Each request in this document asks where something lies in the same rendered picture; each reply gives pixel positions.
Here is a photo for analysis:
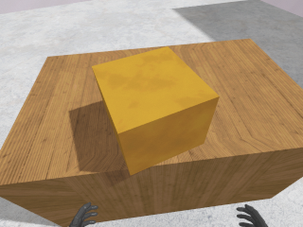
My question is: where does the right robot hand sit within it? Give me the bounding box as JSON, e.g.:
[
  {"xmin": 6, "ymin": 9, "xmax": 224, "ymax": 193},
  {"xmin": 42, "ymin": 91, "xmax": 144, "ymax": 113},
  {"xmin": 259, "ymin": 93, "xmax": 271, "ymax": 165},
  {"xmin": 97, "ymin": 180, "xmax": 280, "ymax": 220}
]
[{"xmin": 236, "ymin": 204, "xmax": 268, "ymax": 227}]

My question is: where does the left robot hand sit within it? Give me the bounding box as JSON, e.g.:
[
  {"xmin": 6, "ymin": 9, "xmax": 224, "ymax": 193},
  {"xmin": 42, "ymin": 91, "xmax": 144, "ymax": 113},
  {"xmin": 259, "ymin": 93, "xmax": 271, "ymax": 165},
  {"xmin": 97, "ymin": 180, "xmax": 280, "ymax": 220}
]
[{"xmin": 69, "ymin": 202, "xmax": 98, "ymax": 227}]

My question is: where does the carton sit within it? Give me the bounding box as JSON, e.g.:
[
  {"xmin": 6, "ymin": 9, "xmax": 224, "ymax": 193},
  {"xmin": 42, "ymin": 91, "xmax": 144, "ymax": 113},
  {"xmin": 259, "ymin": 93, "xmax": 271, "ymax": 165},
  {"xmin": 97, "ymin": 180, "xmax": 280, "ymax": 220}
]
[{"xmin": 92, "ymin": 46, "xmax": 220, "ymax": 176}]

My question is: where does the pedestal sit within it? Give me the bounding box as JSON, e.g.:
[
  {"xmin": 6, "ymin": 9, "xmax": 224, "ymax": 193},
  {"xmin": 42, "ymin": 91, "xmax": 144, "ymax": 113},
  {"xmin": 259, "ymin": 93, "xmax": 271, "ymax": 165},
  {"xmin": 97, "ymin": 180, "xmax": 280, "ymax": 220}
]
[{"xmin": 0, "ymin": 38, "xmax": 303, "ymax": 227}]

